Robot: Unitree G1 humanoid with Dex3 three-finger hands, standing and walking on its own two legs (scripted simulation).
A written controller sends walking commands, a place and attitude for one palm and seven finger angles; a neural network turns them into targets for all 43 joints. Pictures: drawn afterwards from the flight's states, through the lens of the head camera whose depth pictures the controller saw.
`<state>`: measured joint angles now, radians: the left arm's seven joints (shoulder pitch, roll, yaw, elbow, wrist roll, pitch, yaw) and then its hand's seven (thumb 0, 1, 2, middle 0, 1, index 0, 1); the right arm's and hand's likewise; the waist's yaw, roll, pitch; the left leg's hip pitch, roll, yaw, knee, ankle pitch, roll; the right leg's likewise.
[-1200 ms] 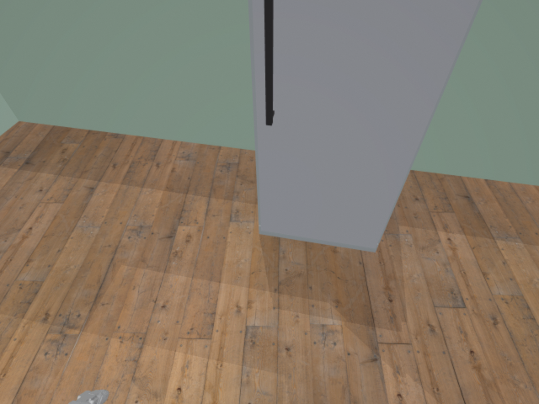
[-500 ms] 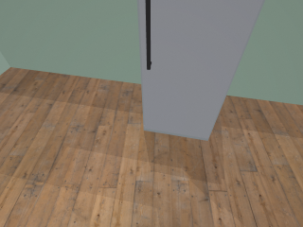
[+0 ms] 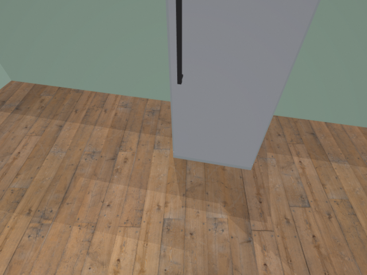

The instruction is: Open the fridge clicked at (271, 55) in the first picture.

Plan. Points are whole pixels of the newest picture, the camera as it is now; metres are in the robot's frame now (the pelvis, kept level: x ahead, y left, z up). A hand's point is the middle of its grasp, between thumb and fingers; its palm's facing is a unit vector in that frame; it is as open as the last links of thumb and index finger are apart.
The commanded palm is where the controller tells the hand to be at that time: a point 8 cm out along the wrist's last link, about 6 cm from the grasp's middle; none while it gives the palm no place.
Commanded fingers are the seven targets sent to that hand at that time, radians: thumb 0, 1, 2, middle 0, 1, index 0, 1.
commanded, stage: look at it before walking up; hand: left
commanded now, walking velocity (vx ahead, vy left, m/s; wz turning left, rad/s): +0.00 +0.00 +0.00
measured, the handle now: (180, 36) +0.91 +0.06 +0.11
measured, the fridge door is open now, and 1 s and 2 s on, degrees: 0 0 0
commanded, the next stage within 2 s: turn to face it in 0.24 s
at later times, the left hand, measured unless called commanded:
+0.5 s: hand out of the picture +0.08 +0.25 -0.15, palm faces -0.03 -0.94 -0.34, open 7.3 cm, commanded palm none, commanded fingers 0.00 0.90 0.90 -0.20 -0.30 -0.20 -0.30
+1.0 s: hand out of the picture +0.04 +0.18 -0.19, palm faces -0.04 -0.98 -0.17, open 7.3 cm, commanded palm none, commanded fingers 0.00 0.90 0.90 -0.20 -0.30 -0.20 -0.30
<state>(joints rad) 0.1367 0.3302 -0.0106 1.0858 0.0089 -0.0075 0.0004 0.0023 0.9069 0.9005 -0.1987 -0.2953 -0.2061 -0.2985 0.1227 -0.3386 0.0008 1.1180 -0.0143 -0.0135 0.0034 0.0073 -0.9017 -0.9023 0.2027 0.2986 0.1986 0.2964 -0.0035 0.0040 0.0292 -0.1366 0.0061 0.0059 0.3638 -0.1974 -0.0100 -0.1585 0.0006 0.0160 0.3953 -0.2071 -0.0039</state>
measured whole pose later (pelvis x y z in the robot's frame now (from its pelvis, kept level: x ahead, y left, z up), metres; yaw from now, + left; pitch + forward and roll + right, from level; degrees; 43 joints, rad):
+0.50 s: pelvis +0.01 +0.00 +0.00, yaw -1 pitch -2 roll +0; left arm 0.14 0.34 0.00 1.09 0.01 0.00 0.00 0.00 0.91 0.90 -0.20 -0.30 -0.21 -0.30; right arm 0.10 -0.34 0.00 1.11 -0.01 -0.01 0.00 0.01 -0.90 -0.90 0.20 0.30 0.20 0.30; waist 0.01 0.00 0.03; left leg -0.12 0.01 0.02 0.36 -0.21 -0.01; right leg -0.15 0.00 0.03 0.39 -0.21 0.00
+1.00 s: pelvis +0.03 +0.01 -0.02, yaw -5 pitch -1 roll -1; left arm 0.35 0.16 0.02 1.05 0.02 0.00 0.00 0.00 0.91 0.90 -0.20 -0.30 -0.21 -0.30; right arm 0.34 -0.21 -0.03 1.12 -0.02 0.00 0.00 0.01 -0.90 -0.90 0.20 0.30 0.20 0.30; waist 0.00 0.02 -0.01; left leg -0.23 0.04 0.07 0.63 -0.43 0.01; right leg -0.23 0.05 0.08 0.57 -0.33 -0.01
